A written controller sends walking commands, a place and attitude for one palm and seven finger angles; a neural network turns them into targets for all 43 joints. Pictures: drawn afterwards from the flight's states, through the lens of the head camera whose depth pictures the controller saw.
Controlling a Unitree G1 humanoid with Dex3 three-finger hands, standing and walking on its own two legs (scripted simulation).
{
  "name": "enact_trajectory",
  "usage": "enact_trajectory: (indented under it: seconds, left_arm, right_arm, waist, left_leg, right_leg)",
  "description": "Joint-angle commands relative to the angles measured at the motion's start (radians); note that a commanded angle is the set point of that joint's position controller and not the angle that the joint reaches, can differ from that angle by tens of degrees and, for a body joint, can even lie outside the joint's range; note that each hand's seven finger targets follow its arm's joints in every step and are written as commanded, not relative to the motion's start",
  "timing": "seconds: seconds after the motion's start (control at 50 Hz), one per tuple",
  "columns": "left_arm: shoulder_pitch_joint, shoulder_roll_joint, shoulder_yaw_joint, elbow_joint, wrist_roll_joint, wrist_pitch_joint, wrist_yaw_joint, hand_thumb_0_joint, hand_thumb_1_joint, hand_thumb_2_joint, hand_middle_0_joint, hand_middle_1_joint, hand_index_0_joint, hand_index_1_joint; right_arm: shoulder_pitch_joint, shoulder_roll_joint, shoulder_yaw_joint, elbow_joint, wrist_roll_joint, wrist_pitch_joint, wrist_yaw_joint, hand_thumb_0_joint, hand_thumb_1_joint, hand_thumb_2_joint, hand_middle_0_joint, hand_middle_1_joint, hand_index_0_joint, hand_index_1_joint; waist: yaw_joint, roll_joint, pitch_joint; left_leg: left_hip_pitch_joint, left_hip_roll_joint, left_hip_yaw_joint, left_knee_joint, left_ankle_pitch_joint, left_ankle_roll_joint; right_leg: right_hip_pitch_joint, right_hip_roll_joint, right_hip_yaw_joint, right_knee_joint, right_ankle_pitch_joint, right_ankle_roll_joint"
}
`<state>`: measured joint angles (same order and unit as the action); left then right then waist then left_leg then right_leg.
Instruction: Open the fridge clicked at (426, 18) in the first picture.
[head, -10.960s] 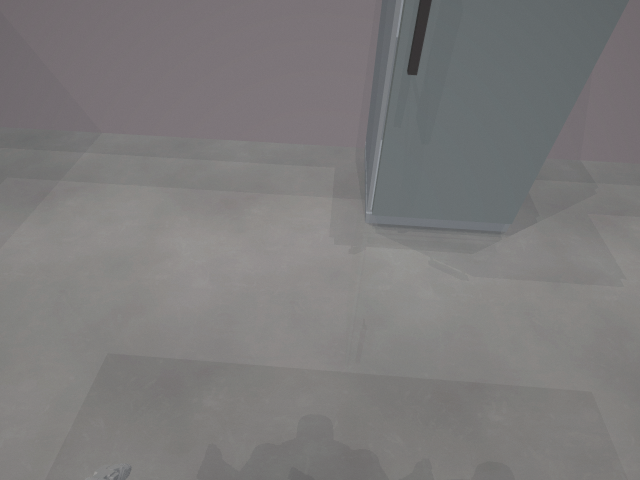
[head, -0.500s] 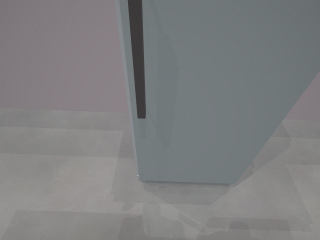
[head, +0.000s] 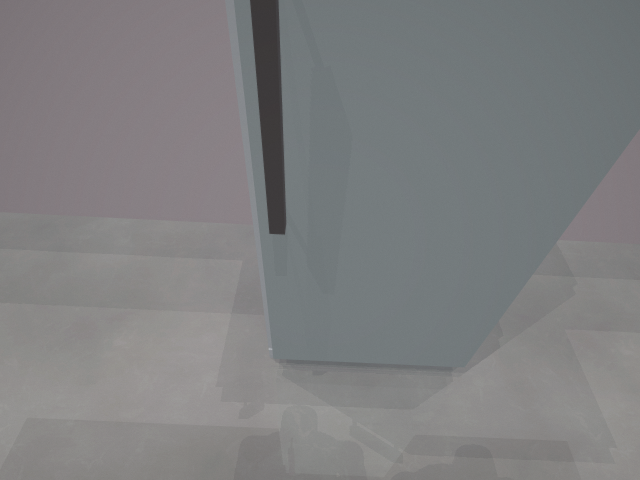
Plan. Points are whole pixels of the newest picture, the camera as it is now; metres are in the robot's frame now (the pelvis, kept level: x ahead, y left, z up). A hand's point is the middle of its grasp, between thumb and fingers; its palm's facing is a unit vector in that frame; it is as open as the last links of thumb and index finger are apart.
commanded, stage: look again from close up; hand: left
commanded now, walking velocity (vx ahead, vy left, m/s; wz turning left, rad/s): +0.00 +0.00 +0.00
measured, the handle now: (273, 108) +0.55 +0.11 +0.19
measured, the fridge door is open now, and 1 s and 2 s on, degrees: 0 0 0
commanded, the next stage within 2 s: shuffle to correct the standing spot in 1.58 s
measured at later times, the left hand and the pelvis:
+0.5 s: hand out of the picture -0.04 +0.14 -0.18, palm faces +0.05 -0.99 -0.14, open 7.4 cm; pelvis +0.00 -0.01 +0.00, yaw +0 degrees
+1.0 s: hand out of the picture -0.04 +0.12 -0.18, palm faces +0.05 -0.99 -0.14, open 7.4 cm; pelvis +0.00 -0.02 +0.00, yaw +0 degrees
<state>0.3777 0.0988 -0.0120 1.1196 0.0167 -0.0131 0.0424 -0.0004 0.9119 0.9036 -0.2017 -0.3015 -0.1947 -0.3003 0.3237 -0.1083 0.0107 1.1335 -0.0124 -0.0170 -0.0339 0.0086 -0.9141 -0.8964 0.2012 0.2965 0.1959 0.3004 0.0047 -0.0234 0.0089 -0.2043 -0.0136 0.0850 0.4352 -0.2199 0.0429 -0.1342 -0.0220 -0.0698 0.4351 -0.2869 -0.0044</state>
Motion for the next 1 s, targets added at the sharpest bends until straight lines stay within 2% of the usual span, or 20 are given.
enact_trajectory:
  seconds: [0.0, 0.1, 0.54, 0.66, 0.86, 0.9, 0.98]
  left_arm:
    - [0.101, 0.069, 0.014, -0.014, -0.002, -0.011, 0.001, 0.000, 0.900, 0.900, -0.200, -0.300, -0.200, -0.300]
    - [0.104, 0.069, 0.014, -0.013, -0.003, -0.014, 0.001, 0.000, 0.900, 0.900, -0.200, -0.300, -0.200, -0.300]
    - [0.098, 0.076, 0.019, -0.012, -0.002, -0.017, 0.003, 0.000, 0.900, 0.900, -0.200, -0.300, -0.200, -0.300]
    - [0.099, 0.077, 0.017, -0.011, -0.003, -0.018, 0.002, 0.000, 0.900, 0.900, -0.200, -0.300, -0.200, -0.300]
    - [0.100, 0.083, 0.019, -0.014, -0.003, -0.021, 0.002, 0.000, 0.900, 0.900, -0.200, -0.300, -0.200, -0.300]
    - [0.100, 0.082, 0.018, -0.011, -0.003, -0.021, 0.002, 0.000, 0.900, 0.900, -0.200, -0.300, -0.200, -0.300]
    - [0.100, 0.082, 0.018, -0.011, -0.003, -0.021, 0.002, 0.000, 0.900, 0.900, -0.200, -0.300, -0.200, -0.300]
  right_arm:
    - [0.064, -0.079, -0.010, -0.019, 0.002, -0.013, -0.005, 0.000, -0.900, -0.900, 0.200, 0.300, 0.200, 0.300]
    - [0.064, -0.081, -0.011, -0.020, 0.001, -0.015, -0.005, 0.000, -0.900, -0.900, 0.200, 0.300, 0.200, 0.300]
    - [0.070, -0.075, -0.008, -0.016, 0.002, -0.016, -0.006, 0.000, -0.900, -0.900, 0.200, 0.300, 0.200, 0.300]
    - [0.066, -0.073, -0.008, -0.014, 0.000, -0.012, -0.005, 0.000, -0.900, -0.900, 0.200, 0.300, 0.200, 0.300]
    - [0.064, -0.076, -0.010, -0.014, 0.001, -0.013, -0.006, 0.000, -0.900, -0.900, 0.200, 0.300, 0.200, 0.300]
    - [0.059, -0.075, -0.010, -0.012, 0.001, -0.012, -0.006, 0.000, -0.900, -0.900, 0.200, 0.300, 0.200, 0.300]
    - [0.056, -0.077, -0.009, -0.013, 0.001, -0.012, -0.006, 0.000, -0.900, -0.900, 0.200, 0.300, 0.200, 0.300]
  waist:
    - [0.003, 0.020, 0.105]
    - [0.003, 0.016, 0.082]
    - [0.006, 0.013, 0.086]
    - [0.007, 0.012, 0.106]
    - [0.005, 0.010, 0.081]
    - [0.007, 0.014, 0.098]
    - [0.007, 0.023, 0.089]
  left_leg:
    - [-0.028, 0.114, -0.123, -0.104, 0.067, 0.003]
    - [-0.012, 0.113, -0.121, -0.093, 0.094, 0.001]
    - [-0.007, 0.118, -0.114, -0.094, 0.127, -0.003]
    - [-0.014, 0.113, -0.110, -0.095, 0.093, -0.009]
    - [-0.002, 0.116, -0.107, -0.082, 0.119, -0.012]
    - [-0.005, 0.116, -0.106, -0.084, 0.106, -0.013]
    - [0.002, 0.118, -0.106, -0.082, 0.115, -0.014]
  right_leg:
    - [-0.081, -0.089, 0.095, -0.090, 0.090, -0.033]
    - [-0.073, -0.090, 0.100, -0.092, 0.106, -0.035]
    - [-0.065, -0.089, 0.101, -0.097, 0.129, -0.036]
    - [-0.081, -0.089, 0.106, -0.109, 0.100, -0.039]
    - [-0.067, -0.089, 0.109, -0.110, 0.130, -0.040]
    - [-0.079, -0.089, 0.109, -0.116, 0.115, -0.041]
    - [-0.074, -0.088, 0.113, -0.117, 0.125, -0.041]
